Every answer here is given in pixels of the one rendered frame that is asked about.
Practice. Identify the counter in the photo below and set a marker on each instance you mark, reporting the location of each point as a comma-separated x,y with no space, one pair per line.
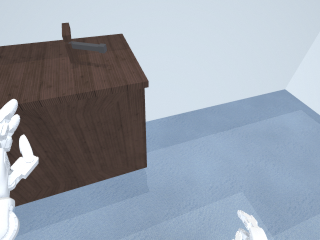
83,112

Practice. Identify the left robot hand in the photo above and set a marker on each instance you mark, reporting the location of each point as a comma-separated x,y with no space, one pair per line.
25,164

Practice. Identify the robot left forearm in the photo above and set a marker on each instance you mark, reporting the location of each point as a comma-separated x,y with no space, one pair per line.
9,222

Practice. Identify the right robot hand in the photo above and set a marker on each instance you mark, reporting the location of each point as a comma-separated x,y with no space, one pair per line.
255,232

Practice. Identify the tap lever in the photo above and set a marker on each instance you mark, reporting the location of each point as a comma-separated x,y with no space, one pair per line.
101,48

